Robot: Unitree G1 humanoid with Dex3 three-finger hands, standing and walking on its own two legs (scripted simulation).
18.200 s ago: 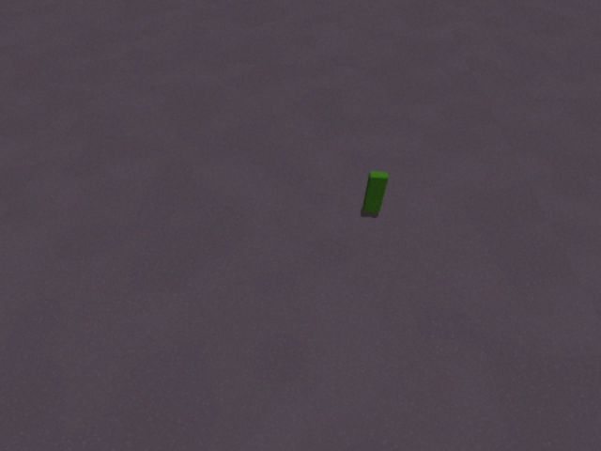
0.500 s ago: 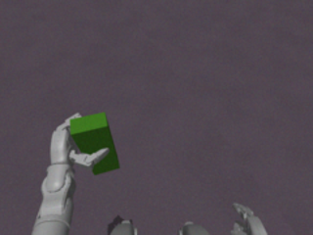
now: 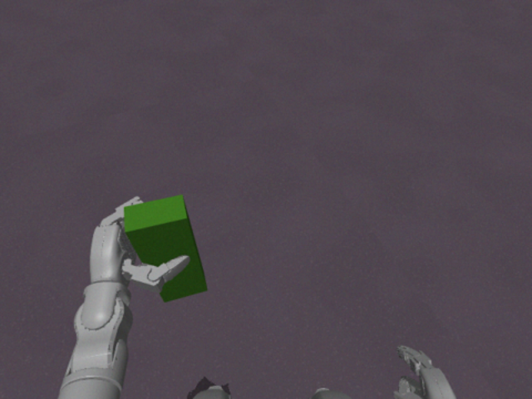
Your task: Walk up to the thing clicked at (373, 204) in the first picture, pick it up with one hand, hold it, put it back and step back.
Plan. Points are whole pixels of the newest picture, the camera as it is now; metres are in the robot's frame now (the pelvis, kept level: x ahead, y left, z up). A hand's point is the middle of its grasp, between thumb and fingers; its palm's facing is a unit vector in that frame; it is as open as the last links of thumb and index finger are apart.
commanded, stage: hold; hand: left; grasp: from the side
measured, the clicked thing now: (172, 255) +0.32 +0.15 +0.02
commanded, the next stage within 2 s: none
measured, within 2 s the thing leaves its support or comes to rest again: neither
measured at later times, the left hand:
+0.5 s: hand (156, 244) +0.32 +0.17 +0.05, palm faces +0.08 -1.00 +0.00, open 8.7 cm
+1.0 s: hand (155, 248) +0.32 +0.17 +0.05, palm faces +0.09 -1.00 +0.00, open 8.7 cm
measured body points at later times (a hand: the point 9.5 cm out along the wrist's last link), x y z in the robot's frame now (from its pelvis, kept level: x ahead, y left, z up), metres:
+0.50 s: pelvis +0.00 +0.00 +0.01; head +0.04 +0.01 +0.45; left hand +0.31 +0.22 +0.06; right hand +0.13 -0.24 -0.10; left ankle +0.01 +0.12 -0.70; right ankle +0.00 -0.13 -0.70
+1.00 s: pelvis +0.00 +0.00 +0.01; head +0.04 +0.01 +0.45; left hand +0.31 +0.22 +0.05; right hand +0.13 -0.24 -0.10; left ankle +0.01 +0.12 -0.70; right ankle +0.00 -0.13 -0.70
